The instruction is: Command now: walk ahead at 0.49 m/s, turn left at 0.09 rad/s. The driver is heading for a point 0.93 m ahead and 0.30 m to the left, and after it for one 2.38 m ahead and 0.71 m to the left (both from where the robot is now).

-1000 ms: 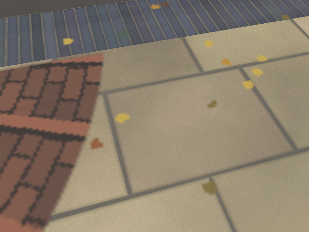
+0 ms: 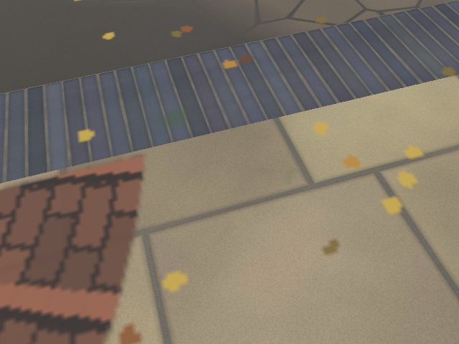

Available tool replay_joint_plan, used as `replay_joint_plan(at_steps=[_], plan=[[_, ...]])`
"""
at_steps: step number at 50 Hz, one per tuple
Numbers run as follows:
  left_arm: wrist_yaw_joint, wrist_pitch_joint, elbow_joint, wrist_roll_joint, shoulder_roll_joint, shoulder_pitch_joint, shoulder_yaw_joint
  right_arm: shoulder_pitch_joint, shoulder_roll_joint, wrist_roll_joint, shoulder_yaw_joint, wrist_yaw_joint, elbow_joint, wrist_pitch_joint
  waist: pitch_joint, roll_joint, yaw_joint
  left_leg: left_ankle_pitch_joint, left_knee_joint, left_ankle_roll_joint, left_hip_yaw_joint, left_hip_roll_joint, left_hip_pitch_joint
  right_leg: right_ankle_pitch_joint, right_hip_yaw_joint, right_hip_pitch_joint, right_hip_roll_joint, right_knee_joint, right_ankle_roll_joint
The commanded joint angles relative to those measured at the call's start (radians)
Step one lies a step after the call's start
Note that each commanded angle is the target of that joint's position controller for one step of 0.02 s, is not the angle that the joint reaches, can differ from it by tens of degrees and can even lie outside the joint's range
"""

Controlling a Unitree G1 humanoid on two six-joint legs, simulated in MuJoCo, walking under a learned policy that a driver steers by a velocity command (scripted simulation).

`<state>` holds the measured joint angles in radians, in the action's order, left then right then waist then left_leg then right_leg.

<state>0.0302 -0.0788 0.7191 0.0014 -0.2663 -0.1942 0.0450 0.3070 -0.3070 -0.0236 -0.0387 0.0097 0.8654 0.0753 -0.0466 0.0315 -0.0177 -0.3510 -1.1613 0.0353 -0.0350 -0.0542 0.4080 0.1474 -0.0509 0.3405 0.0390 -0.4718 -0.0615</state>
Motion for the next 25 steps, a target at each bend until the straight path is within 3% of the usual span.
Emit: replay_joint_plan(at_steps=[1,4,7,10,15,16,18,19,20,21,22,23,24,25], plan=[[0.001,-0.030,-0.035,0.004,-0.100,0.001,0.029,0.052,-0.067,0.002,-0.022,-0.005,-0.046,-0.008,0.070,-0.127,-0.012,0.095,0.008,-0.012,-0.045,-0.095,0.162,0.022,0.293,-0.146,-0.261,0.329,-0.168],[-0.007,-0.046,0.006,0.014,-0.125,-0.023,0.039,-0.015,-0.058,0.002,-0.024,-0.013,-0.066,-0.030,0.015,-0.098,-0.005,0.204,0.101,-0.040,-0.072,-0.096,0.236,-0.051,0.183,-0.119,-0.264,0.379,-0.173],[-0.020,-0.044,0.033,0.015,-0.138,-0.048,0.041,-0.086,-0.054,0.006,-0.027,-0.006,-0.086,-0.021,-0.002,-0.080,0.017,0.381,0.264,-0.046,-0.086,-0.070,0.275,-0.118,0.079,-0.167,-0.247,0.385,-0.144],[-0.030,-0.039,0.054,0.009,-0.156,-0.068,0.043,-0.183,-0.030,0.008,-0.018,0.011,-0.116,-0.012,-0.024,-0.069,0.057,0.495,0.426,-0.040,-0.025,-0.051,0.241,-0.138,-0.005,-0.197,-0.243,0.397,-0.118],[-0.036,-0.004,0.105,-0.007,-0.177,-0.140,0.054,-0.304,-0.019,0.006,-0.009,0.041,-0.194,-0.011,-0.058,-0.052,0.103,0.399,0.554,0.000,0.017,-0.038,0.323,-0.229,-0.055,-0.414,-0.307,0.326,-0.102],[-0.038,0.006,0.109,-0.012,-0.184,-0.140,0.057,-0.312,-0.024,0.006,-0.011,0.048,-0.209,-0.011,-0.056,-0.060,0.098,0.343,0.564,0.012,0.035,-0.028,0.324,-0.299,-0.062,-0.451,-0.319,0.292,-0.094],[-0.047,0.024,0.103,-0.015,-0.211,-0.117,0.065,-0.275,-0.051,0.006,-0.024,0.056,-0.226,-0.014,-0.006,-0.095,0.060,0.228,0.567,0.048,0.097,0.025,0.228,-0.630,-0.093,-0.486,-0.322,0.168,-0.069],[-0.054,0.033,0.097,-0.014,-0.223,-0.106,0.068,-0.198,-0.080,0.006,-0.041,0.056,-0.217,-0.018,0.053,-0.114,0.014,0.184,0.562,0.070,0.129,0.067,0.116,-0.804,-0.112,-0.483,-0.312,0.043,-0.054],[-0.061,0.043,0.090,-0.014,-0.219,-0.091,0.065,-0.048,-0.127,0.003,-0.070,0.048,-0.183,-0.019,0.135,-0.101,-0.070,0.218,0.610,0.104,0.142,0.114,-0.095,-0.854,-0.146,-0.416,-0.275,-0.160,-0.023],[-0.067,0.037,0.068,0.000,-0.190,-0.105,0.049,0.126,-0.211,0.000,-0.106,0.030,-0.148,-0.027,0.245,-0.011,-0.140,0.232,0.628,0.166,-0.042,0.021,-0.418,-0.610,-0.149,-0.180,-0.234,-0.458,0.019],[-0.043,0.004,0.020,0.030,-0.036,-0.212,-0.002,0.127,-0.311,-0.011,-0.123,0.022,-0.149,-0.026,0.341,0.250,-0.028,0.070,0.703,0.365,-0.606,-0.236,-0.783,0.336,-0.077,0.298,-0.016,-0.813,0.089],[-0.027,-0.039,0.021,-0.005,-0.114,-0.115,0.009,0.159,-0.221,-0.003,-0.096,0.022,-0.171,-0.017,0.442,0.130,-0.101,-0.015,0.839,0.384,-0.797,-0.279,-0.854,0.434,0.139,0.420,-0.001,-0.921,0.073],[-0.018,-0.062,-0.013,-0.042,-0.164,-0.012,0.023,0.125,-0.173,0.009,-0.083,0.020,-0.168,-0.010,0.301,0.086,-0.117,0.068,0.855,0.327,-0.640,-0.248,-0.766,0.344,0.153,0.494,-0.054,-0.907,0.048],[-0.022,-0.075,-0.024,-0.034,-0.151,0.017,0.017,0.062,-0.154,0.007,-0.078,0.018,-0.179,-0.007,0.215,0.000,-0.079,0.164,0.854,0.293,-0.520,-0.205,-0.624,0.259,0.144,0.470,-0.098,-0.825,0.037]])
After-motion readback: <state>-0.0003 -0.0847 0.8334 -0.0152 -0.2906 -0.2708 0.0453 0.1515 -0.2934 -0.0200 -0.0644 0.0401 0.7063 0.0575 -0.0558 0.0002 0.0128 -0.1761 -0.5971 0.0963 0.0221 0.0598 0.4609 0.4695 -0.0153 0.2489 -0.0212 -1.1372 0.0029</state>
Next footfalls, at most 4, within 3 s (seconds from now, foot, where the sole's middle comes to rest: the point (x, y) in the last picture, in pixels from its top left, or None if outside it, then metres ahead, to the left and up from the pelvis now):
0.42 left None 0.39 0.17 -0.77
0.88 right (220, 262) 0.72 0.07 -0.77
1.38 left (111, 240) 0.81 0.43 -0.77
1.94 right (146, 152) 1.20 0.35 -0.77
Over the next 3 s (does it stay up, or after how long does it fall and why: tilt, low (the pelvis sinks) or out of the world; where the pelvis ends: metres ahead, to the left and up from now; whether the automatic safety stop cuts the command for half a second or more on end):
stays up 1.63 0.46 0.00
